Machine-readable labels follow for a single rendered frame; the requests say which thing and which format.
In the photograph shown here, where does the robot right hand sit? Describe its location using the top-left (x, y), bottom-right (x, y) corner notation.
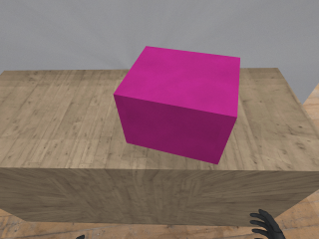
top-left (249, 209), bottom-right (286, 239)

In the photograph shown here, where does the carton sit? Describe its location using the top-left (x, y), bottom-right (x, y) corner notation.
top-left (113, 46), bottom-right (240, 164)

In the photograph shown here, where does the pedestal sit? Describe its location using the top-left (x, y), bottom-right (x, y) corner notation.
top-left (0, 68), bottom-right (319, 227)

